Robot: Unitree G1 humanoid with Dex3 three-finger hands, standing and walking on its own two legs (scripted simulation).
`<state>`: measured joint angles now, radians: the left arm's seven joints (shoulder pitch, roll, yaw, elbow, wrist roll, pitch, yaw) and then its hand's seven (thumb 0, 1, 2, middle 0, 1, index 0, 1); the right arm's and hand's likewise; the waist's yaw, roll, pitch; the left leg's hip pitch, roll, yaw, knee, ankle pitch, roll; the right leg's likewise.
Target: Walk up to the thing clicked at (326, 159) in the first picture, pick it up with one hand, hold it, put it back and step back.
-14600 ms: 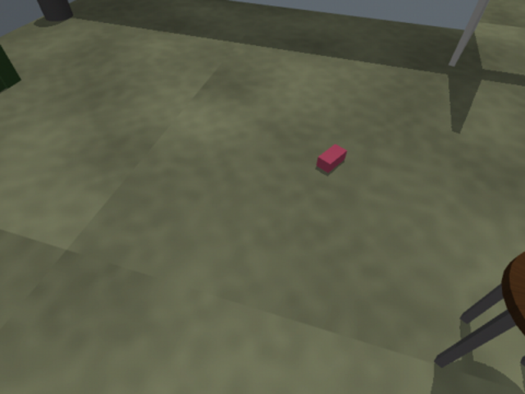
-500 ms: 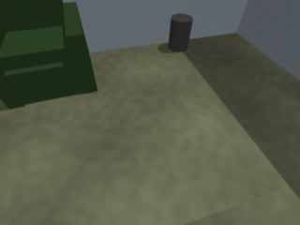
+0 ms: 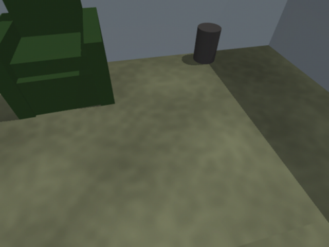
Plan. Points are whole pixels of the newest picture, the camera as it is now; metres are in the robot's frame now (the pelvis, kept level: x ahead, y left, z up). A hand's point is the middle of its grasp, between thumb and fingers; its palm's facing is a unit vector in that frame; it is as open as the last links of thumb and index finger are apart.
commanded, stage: walk up
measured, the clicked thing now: out of the picture -0.91 +0.03 -0.75
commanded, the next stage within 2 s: none
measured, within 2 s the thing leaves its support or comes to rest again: neither
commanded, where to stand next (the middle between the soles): +0.36 +0.00 m, yaw -3 degrees
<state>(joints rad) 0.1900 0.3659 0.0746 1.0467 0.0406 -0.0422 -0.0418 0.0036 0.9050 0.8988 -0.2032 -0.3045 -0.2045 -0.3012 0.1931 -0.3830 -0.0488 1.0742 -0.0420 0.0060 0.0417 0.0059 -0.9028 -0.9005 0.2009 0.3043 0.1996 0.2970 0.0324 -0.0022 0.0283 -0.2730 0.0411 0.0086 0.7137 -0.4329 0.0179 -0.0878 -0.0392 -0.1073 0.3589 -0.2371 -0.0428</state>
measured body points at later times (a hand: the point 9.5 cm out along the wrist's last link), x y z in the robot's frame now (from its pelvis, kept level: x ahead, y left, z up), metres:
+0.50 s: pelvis +0.15 +0.04 +0.00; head +0.15 +0.10 +0.44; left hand +0.21 +0.38 -0.13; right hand +0.22 -0.28 -0.08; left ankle +0.12 +0.17 -0.75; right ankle +0.28 -0.11 -0.68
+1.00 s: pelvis +0.38 -0.06 -0.01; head +0.41 -0.04 +0.44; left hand +0.22 +0.22 -0.12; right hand +0.68 -0.24 -0.11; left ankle +0.35 +0.08 -0.69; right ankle +0.37 -0.13 -0.75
